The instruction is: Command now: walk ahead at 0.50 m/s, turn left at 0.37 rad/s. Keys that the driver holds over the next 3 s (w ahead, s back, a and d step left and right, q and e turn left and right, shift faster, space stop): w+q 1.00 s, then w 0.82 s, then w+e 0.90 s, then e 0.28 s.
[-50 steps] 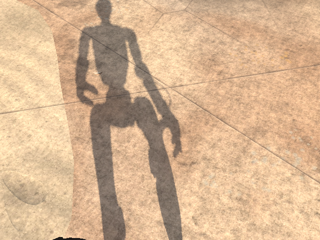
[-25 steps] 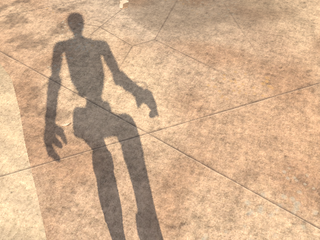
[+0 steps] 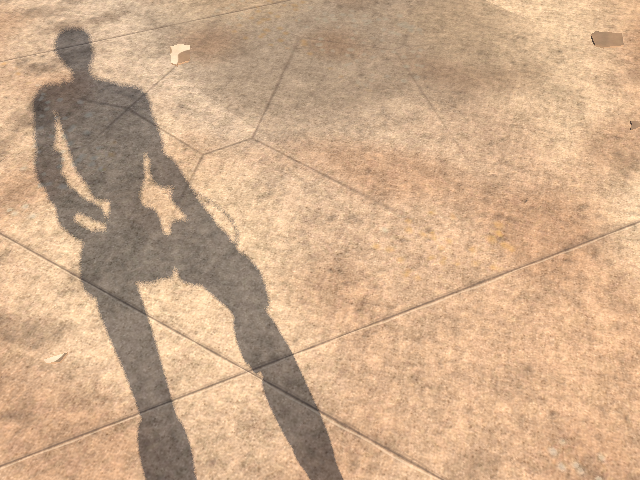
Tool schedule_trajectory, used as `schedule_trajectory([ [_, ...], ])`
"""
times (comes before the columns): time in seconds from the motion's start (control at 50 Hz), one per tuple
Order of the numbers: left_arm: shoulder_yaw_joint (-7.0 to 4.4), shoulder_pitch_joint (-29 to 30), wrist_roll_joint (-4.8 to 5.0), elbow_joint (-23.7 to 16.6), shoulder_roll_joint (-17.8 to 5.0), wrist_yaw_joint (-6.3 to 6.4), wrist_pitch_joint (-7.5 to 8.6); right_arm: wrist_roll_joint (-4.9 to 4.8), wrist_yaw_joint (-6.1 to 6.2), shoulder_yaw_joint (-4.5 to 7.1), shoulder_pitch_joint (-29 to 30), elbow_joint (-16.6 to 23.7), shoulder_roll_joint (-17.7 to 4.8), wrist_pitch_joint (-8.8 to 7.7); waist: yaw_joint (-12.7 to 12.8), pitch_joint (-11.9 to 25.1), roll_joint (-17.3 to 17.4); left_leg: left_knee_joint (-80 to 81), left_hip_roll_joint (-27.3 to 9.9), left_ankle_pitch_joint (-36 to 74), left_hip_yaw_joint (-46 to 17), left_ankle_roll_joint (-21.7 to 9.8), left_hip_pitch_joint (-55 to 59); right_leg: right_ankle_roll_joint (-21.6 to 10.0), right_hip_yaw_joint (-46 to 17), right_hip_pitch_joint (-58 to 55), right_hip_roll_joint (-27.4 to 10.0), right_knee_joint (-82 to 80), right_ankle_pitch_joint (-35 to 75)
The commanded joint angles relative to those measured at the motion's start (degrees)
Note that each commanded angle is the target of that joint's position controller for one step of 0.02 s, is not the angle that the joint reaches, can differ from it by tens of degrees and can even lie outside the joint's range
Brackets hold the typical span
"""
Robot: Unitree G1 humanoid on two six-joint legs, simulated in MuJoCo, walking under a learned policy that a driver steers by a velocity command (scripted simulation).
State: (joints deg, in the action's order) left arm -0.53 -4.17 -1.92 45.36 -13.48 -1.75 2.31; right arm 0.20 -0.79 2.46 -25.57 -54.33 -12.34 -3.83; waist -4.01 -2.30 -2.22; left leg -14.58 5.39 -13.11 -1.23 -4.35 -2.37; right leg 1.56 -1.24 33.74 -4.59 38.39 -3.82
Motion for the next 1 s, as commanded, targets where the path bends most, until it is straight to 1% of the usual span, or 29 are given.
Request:
schedule_trajectory([
  [0.02,-0.64,5.9,0.58,-5.3,-4.1,0.48,1.11,0.35,0.48,2.38,-1.3,2.8,-10.3,-0.38,0.5,-0.1,6.8,0.5,-14.2,23.5,-11.2,-7.2,-2.4,0.1,2.1,-4.0,3.0,-3.9,0.7],
  [0.06,-1.07,4.1,0.72,-5.4,-5.5,0.81,1.69,0.67,0.85,2.81,0.2,3.5,-11.2,-0.08,2.1,0.5,7.4,-2.6,-15.2,24.1,-13.5,-6.1,-2.0,-0.9,1.0,-8.5,3.6,-7.0,-3.1],
  [0.08,-1.44,0.7,0.71,-4.5,-6.3,1.07,2.09,0.71,0.95,3.05,1.4,3.9,-11.7,0.01,3.7,1.5,7.4,-5.4,-15.0,24.8,-14.3,-5.4,-2.8,-1.6,1.0,-13.4,4.4,-9.2,-5.1],
  [0.1,-2.07,-5.6,0.40,-2.6,-7.5,1.58,2.77,0.45,0.82,3.07,2.4,4.3,-11.6,-0.06,6.7,4.3,5.3,-12.5,-12.7,25.9,-13.0,-4.2,-4.9,-2.9,1.1,-22.5,4.9,-13.3,-4.7],
  [0.12,-3.20,-13.6,-0.89,-1.2,-11.1,2.43,3.61,-0.12,0.51,2.61,2.9,5.4,-9.5,-0.37,9.9,10.2,0.2,-25.6,-8.6,19.6,-9.8,-2.7,-10.8,-5.4,-6.1,-34.5,-2.6,-15.6,-9.0],
  [0.14,-4.43,-19.0,-2.13,-1.7,-16.3,3.17,3.35,-1.75,0.50,1.46,0.7,8.0,-4.1,-0.50,10.6,17.6,-9.5,-42.1,-1.5,-4.5,-2.8,-0.5,-25.5,-9.0,-24.8,-48.8,-17.7,-19.0,-18.1],
  [0.16,-4.87,-17.3,-1.11,-1.2,-16.4,3.02,2.16,-0.88,0.76,2.01,-2.1,8.3,-6.7,0.21,7.8,18.0,-13.6,-50.5,-0.7,-18.5,-1.7,-0.9,-33.8,-13.1,-38.9,-46.9,-22.0,-23.6,-21.5],
  [0.18,-3.56,-13.1,-0.54,-2.3,-10.4,2.69,1.77,0.24,0.89,2.52,-0.6,6.8,-8.8,1.11,6.3,10.4,-4.7,-54.0,-4.9,-14.3,-3.5,-1.3,-35.5,-12.5,-32.1,-40.5,-19.2,-23.7,-25.3],
  [0.2,-2.74,-10.1,-0.05,-2.5,-6.8,2.42,1.99,0.55,0.22,2.41,2.2,6.8,-7.8,1.28,5.8,5.0,-1.3,-52.8,-6.7,-9.8,-3.4,-0.8,-34.9,-11.4,-23.7,-34.1,-15.9,-25.2,-20.8],
  [0.22,-2.37,-8.7,-0.10,-2.5,-5.5,2.40,2.26,0.76,-0.25,2.37,3.3,7.0,-6.8,1.62,4.8,2.9,-2.2,-51.1,-8.1,-7.3,-2.8,-0.2,-33.3,-9.9,-17.4,-30.4,-13.4,-26.9,-14.8],
  [0.24,-2.21,-9.2,0.14,-1.8,-5.0,2.57,2.71,1.56,-0.72,2.49,4.0,7.4,-6.7,2.29,4.1,1.7,-4.0,-50.1,-9.0,-6.1,-2.4,0.5,-32.6,-9.3,-12.9,-28.2,-11.8,-27.7,-9.7],
  [0.32,-2.87,-12.0,1.02,0.2,-6.1,2.33,4.37,1.81,-2.03,2.26,8.3,9.4,-5.6,3.89,3.3,1.7,-2.8,-50.0,-9.9,-0.2,-1.4,2.3,-35.3,-10.0,-3.8,-28.5,-10.9,-29.5,3.0],
  [0.42,-3.25,-14.6,0.75,2.1,-6.3,2.11,4.23,1.70,-3.11,1.47,17.7,12.9,-4.9,3.99,4.5,-0.9,-2.3,-39.2,-10.4,9.0,0.7,3.3,-38.5,-10.0,5.1,-29.7,-9.5,-30.5,7.3],
  [0.48,-3.68,-16.1,0.77,2.9,-7.6,2.25,4.09,1.80,-3.78,0.69,23.5,15.1,-4.2,3.73,5.9,-2.2,-2.5,-29.6,-10.0,12.2,3.9,2.2,-34.9,-9.3,9.0,-30.4,-9.9,-30.3,8.7],
  [0.54,-4.12,-18.6,0.70,4.3,-8.9,2.58,3.31,2.11,-4.01,0.60,26.8,16.8,-4.9,3.68,6.8,-3.0,-2.3,-24.2,-8.8,8.1,6.8,-0.1,-33.0,-8.5,11.5,-34.9,-11.2,-27.8,14.0],
  [0.6,-4.61,-19.4,0.57,5.2,-11.2,2.99,1.98,2.51,-3.31,1.22,24.0,16.6,-6.1,3.66,4.9,0.0,-3.7,-21.2,-3.9,-0.8,10.1,-3.6,-25.7,-7.3,14.7,-39.1,-11.6,-16.6,37.5],
  [0.62,-4.78,-19.5,0.59,5.3,-12.1,3.04,1.36,2.56,-2.86,1.82,18.8,15.3,-7.1,3.32,2.6,3.2,-3.6,-19.6,-1.5,-2.9,10.5,-5.1,-19.9,-7.2,15.5,-39.2,-11.4,-7.8,43.0],
  [0.64,-4.70,-18.9,0.79,4.8,-12.2,3.00,0.85,2.95,-2.11,2.81,9.5,12.3,-8.5,2.70,-1.6,8.6,-1.2,-15.1,0.3,-0.6,9.6,-6.9,-7.7,-5.9,16.8,-34.4,-10.3,5.4,38.4],
  [0.66,-3.88,-19.5,1.05,2.5,-9.5,2.71,0.93,3.42,-1.07,4.69,1.6,10.5,-14.2,2.55,-4.3,15.3,5.8,-12.4,-10.1,-9.3,-5.7,-10.7,9.0,-3.5,17.1,-18.8,-7.9,23.4,18.1],
  [0.68,-3.41,-18.3,0.99,-1.9,-5.8,1.76,1.51,1.60,-0.65,6.02,4.3,11.9,-20.1,3.03,-0.5,19.1,17.7,-4.7,-24.5,-6.7,-37.7,-17.9,21.1,-0.1,11.0,3.8,4.5,42.1,-26.8],
  [0.7,-3.93,-11.5,0.40,-3.4,-9.6,1.56,2.03,0.74,-0.25,5.89,2.7,12.3,-19.2,3.68,-3.6,17.2,7.8,-1.9,-24.6,1.1,-37.2,-18.0,20.0,-0.4,0.9,9.9,3.0,44.4,-23.9],
  [0.72,-3.35,-9.7,1.23,-3.9,-7.9,1.39,2.65,0.55,0.33,5.18,4.9,11.3,-16.5,3.60,-1.7,10.1,5.1,-2.5,-23.5,7.4,-28.5,-17.1,13.7,-1.0,0.1,11.0,0.2,42.0,-18.6],
  [0.74,-3.10,-11.2,1.25,-2.9,-7.3,1.55,3.01,0.34,0.56,4.23,7.4,11.0,-13.0,3.23,1.3,5.0,2.1,-1.8,-20.4,14.6,-22.6,-14.4,5.2,-1.3,0.1,7.4,-2.0,35.2,-15.7],
  [0.76,-3.18,-11.4,0.28,-2.8,-7.3,1.59,2.39,0.11,0.77,3.65,9.5,11.0,-11.4,2.75,3.4,3.2,2.1,-1.2,-17.3,18.5,-19.0,-12.8,0.0,-0.9,-0.5,3.9,-2.9,31.4,-15.5],
  [0.78,-3.11,-13.4,-0.63,-2.2,-7.2,1.51,1.31,0.01,0.78,3.20,11.3,11.5,-10.3,2.34,5.1,3.4,2.5,-0.3,-15.4,20.6,-16.4,-12.2,-3.2,-0.4,-0.5,0.4,-3.1,29.5,-15.2],
  [0.8,-3.14,-14.0,-1.03,-2.1,-7.0,1.31,0.33,-0.13,0.59,3.02,11.2,11.6,-10.1,1.75,5.6,4.0,3.0,0.1,-14.5,22.6,-15.5,-12.4,-4.9,0.1,-0.2,-1.2,-2.8,28.1,-15.3],
  [0.84,-2.99,-12.8,-1.02,-2.8,-6.1,0.96,-0.80,-0.26,0.27,3.29,9.5,11.0,-11.2,0.93,5.9,3.5,3.1,1.5,-13.0,22.1,-14.2,-12.5,-6.8,1.0,0.7,-0.7,-2.3,24.3,-13.0],
  [0.92,-2.74,-3.1,-0.77,-6.0,-5.8,0.78,-1.08,-0.12,0.25,3.50,4.7,9.9,-11.9,0.77,2.8,0.1,4.4,3.5,-11.6,16.7,-15.5,-10.9,-5.9,2.1,0.9,4.9,-1.8,13.8,-4.1],
  [1.0,-2.21,4.3,-0.31,-8.4,-5.5,0.37,-0.57,-0.02,0.56,3.67,0.3,9.1,-12.3,0.79,-0.2,-0.1,5.2,1.2,-11.4,19.7,-16.9,-9.5,-1.0,1.8,0.5,6.1,0.3,4.6,1.8],
])
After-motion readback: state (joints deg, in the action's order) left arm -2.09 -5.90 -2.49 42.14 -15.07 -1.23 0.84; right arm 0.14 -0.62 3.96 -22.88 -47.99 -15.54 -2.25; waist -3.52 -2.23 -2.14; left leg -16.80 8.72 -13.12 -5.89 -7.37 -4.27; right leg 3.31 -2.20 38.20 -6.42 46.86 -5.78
